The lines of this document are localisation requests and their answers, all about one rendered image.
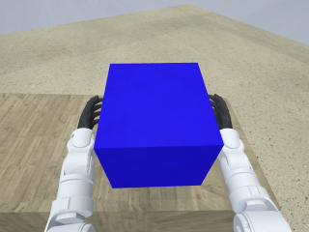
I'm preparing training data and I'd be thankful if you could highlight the robot right upper arm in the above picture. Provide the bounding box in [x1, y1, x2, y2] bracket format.
[233, 211, 291, 232]

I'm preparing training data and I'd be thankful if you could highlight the robot left upper arm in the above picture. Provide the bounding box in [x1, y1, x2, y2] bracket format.
[47, 222, 96, 232]

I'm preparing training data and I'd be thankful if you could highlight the pedestal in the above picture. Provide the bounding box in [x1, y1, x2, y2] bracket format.
[0, 93, 281, 232]

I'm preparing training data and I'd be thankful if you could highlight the robot right forearm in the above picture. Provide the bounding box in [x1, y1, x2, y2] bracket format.
[217, 128, 292, 232]

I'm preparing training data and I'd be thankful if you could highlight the left robot hand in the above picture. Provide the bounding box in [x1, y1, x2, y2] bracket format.
[77, 95, 103, 130]

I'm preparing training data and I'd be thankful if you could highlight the right robot hand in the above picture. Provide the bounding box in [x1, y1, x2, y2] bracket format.
[208, 94, 233, 130]

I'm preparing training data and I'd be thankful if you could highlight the carton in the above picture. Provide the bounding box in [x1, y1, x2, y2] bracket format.
[94, 62, 224, 189]

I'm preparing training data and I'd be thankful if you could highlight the robot left forearm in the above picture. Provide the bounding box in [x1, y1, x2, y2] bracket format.
[44, 128, 97, 232]

